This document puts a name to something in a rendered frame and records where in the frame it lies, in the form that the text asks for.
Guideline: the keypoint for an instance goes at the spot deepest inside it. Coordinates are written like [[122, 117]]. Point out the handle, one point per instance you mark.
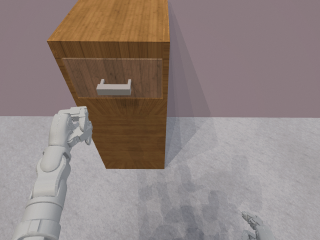
[[114, 89]]

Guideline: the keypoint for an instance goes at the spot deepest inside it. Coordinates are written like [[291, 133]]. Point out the robot left forearm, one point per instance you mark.
[[41, 218]]

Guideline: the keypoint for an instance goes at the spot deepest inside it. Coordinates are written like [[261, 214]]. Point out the cabinet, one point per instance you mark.
[[128, 132]]

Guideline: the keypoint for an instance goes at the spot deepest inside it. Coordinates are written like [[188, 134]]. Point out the robot left hand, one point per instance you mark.
[[66, 134]]

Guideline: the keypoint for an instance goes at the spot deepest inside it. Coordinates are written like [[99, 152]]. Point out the robot right hand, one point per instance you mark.
[[262, 232]]

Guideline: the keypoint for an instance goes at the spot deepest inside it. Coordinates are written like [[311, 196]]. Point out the drawer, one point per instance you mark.
[[87, 73]]

